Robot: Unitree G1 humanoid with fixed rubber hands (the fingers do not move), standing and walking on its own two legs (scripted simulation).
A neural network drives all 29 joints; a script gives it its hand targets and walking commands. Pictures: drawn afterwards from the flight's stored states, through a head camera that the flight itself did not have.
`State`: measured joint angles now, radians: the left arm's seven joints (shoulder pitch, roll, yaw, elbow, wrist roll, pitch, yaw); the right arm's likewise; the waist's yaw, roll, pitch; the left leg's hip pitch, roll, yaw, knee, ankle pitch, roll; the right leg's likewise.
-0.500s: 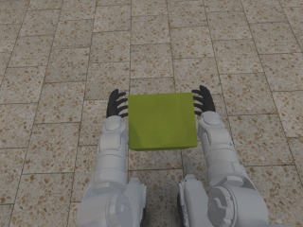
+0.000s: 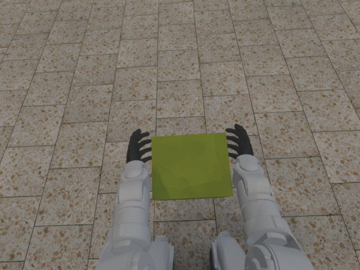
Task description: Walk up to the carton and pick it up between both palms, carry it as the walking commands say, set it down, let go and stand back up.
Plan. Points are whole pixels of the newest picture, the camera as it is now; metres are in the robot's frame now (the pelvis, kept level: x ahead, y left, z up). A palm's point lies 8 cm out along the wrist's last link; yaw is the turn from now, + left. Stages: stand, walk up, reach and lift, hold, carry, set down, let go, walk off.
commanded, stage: reach and lift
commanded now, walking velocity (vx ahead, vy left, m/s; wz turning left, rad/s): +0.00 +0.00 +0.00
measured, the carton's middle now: (189, 171) +0.37 +0.00 -0.12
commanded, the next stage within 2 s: none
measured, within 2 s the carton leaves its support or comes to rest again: neither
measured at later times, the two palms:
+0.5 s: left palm (124, 152) +0.36 +0.14 +0.05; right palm (252, 149) +0.36 -0.12 +0.04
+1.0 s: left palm (107, 143) +0.35 +0.14 +0.12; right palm (262, 136) +0.35 -0.12 +0.12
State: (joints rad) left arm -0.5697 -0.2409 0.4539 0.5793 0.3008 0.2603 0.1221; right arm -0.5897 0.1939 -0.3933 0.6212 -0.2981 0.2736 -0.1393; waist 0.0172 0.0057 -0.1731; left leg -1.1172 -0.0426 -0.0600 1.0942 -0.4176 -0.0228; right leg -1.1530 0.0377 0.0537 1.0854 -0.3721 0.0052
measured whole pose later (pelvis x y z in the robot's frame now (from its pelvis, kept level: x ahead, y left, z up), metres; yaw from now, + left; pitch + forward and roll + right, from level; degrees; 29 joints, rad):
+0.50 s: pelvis +0.02 +0.00 +0.06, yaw -1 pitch +15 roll +1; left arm -0.48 -0.23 0.41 0.54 0.32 0.33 0.07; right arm -0.47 0.22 -0.36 0.54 -0.34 0.34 -0.09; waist 0.03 0.01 -0.09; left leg -0.70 -0.03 -0.06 0.73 -0.29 -0.02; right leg -0.74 0.03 0.07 0.73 -0.25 0.00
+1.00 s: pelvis +0.03 +0.00 +0.09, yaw +0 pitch -1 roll +0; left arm -0.42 -0.20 0.32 0.50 0.32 0.53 0.06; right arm -0.40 0.19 -0.29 0.50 -0.32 0.53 -0.07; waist 0.04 0.01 -0.03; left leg -0.24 -0.02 -0.07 0.49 -0.24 -0.01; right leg -0.27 0.03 0.06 0.48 -0.20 0.00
